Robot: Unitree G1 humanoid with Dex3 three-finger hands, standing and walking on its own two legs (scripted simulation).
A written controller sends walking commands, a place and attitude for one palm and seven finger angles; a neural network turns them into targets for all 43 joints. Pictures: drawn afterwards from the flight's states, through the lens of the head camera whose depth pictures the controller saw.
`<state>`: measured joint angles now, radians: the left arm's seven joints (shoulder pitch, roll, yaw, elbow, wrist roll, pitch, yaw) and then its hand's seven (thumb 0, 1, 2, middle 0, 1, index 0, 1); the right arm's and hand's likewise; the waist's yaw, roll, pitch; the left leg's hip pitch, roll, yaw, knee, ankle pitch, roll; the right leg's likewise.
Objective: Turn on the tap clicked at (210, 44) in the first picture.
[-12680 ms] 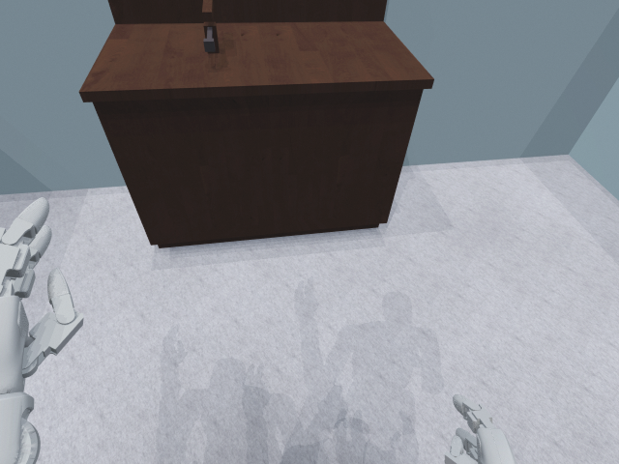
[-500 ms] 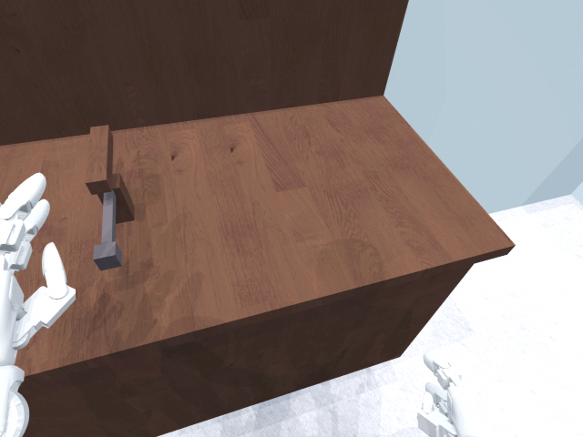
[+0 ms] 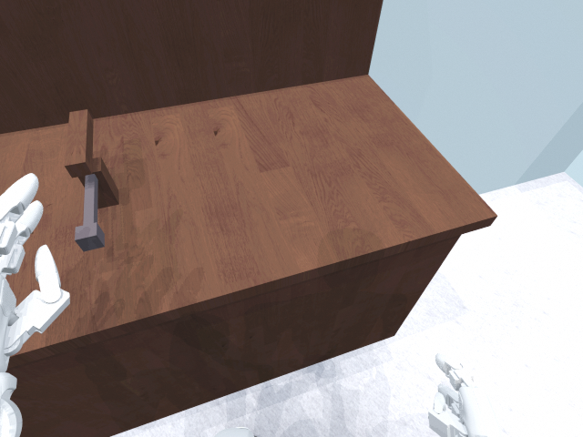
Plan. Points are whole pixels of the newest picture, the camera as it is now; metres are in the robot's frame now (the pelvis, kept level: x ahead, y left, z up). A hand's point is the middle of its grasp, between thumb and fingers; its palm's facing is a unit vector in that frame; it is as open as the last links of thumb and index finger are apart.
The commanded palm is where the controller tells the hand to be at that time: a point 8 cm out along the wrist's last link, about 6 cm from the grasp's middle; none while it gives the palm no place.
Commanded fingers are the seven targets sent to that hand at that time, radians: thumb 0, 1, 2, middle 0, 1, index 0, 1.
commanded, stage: come to a stop and stand still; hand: left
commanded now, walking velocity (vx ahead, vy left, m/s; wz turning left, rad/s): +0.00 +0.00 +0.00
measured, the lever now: (90, 237) +0.35 +0.32 +0.06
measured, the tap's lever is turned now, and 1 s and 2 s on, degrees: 0 0 0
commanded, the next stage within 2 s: look again from close up in 1.50 s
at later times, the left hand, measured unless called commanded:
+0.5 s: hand (35, 254) +0.26 +0.30 +0.16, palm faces +0.35 -0.86 -0.36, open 7.5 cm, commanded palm +0.20 +0.33 +0.18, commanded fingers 0.00 0.90 0.90 -0.20 -0.30 -0.20 -0.30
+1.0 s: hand (56, 231) +0.28 +0.28 +0.17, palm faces +0.36 -0.86 -0.36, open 7.5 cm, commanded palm +0.22 +0.32 +0.18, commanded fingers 0.00 0.90 0.90 -0.20 -0.30 -0.20 -0.30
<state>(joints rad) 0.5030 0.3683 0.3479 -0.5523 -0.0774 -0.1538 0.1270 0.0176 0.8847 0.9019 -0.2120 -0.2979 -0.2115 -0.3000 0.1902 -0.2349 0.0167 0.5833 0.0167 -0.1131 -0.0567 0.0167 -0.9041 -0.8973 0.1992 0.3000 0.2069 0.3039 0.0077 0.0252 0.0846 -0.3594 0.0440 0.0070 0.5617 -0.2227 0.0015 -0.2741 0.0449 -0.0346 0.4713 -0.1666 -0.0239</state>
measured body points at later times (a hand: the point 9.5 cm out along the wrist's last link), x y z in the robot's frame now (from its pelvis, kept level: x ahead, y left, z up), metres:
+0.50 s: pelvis +0.02 +0.05 +0.00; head +0.04 +0.09 +0.45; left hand +0.23 +0.34 +0.18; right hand +0.18 -0.17 -0.06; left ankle +0.08 +0.12 -0.73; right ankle +0.06 -0.11 -0.73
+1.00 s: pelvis +0.06 +0.04 +0.01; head +0.08 +0.06 +0.46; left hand +0.26 +0.32 +0.19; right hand +0.25 -0.18 -0.06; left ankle +0.09 +0.12 -0.73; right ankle +0.06 -0.11 -0.73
